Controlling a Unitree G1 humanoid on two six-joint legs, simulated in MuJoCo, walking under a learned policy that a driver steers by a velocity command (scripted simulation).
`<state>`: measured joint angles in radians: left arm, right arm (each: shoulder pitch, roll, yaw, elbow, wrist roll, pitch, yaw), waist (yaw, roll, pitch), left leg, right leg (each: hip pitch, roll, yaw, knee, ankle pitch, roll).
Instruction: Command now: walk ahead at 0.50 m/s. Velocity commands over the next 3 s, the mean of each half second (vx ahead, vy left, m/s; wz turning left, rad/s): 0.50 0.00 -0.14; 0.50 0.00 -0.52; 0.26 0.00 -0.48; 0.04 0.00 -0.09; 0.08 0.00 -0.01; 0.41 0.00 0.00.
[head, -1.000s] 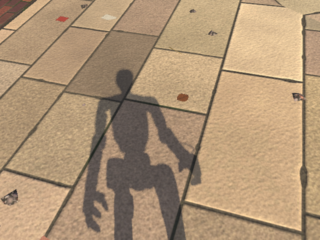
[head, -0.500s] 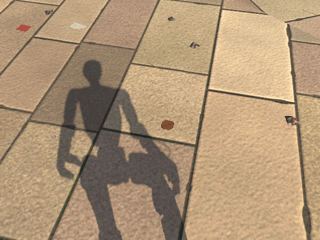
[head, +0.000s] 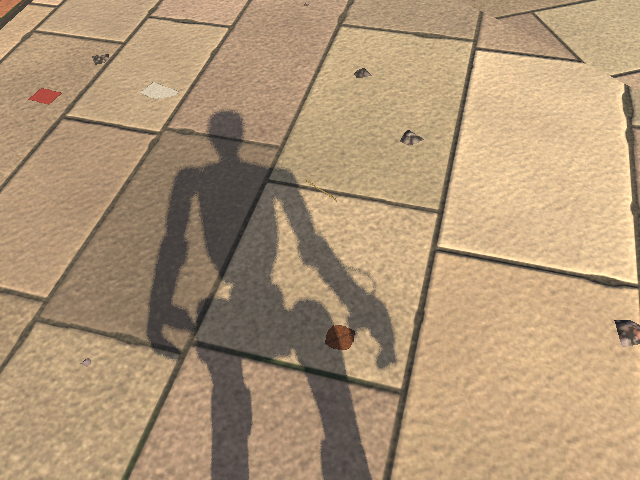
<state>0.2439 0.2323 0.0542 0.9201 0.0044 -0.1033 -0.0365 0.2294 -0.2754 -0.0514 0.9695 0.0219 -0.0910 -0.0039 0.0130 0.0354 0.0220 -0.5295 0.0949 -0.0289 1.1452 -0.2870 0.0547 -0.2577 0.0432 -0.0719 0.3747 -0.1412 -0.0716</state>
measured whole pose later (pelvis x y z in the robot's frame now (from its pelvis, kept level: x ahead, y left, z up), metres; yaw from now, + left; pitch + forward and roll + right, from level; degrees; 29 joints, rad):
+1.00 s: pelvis +0.53 -0.04 -0.03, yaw -23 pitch +1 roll +1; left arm 0.13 0.27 0.09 0.75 -0.02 -0.05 -0.04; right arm 0.24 -0.28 -0.07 0.92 0.03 -0.09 -0.01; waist -0.02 0.00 0.07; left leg -0.24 0.07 0.05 1.16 -0.48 -0.02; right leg -0.47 0.05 -0.06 0.64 -0.21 -0.11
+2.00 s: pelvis +0.77 -0.16 -0.01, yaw -38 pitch -1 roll +0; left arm 0.25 0.21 0.03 0.81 0.01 -0.01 0.02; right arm 0.16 -0.24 -0.03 0.91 -0.01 -0.02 0.00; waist -0.02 0.00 0.02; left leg -0.31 0.01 0.00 0.54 -0.22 -0.01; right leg -0.21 0.00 0.04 0.57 -0.35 0.00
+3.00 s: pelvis +0.99 -0.33 -0.03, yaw -37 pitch +2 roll +0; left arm -0.05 0.23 0.04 0.77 -0.03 -0.10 -0.04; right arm 0.48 -0.25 -0.04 1.08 0.01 -0.06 -0.01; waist -0.09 -0.01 0.03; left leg 0.16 0.02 0.02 0.30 -0.46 -0.01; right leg -0.51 -0.01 -0.04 0.51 -0.03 -0.08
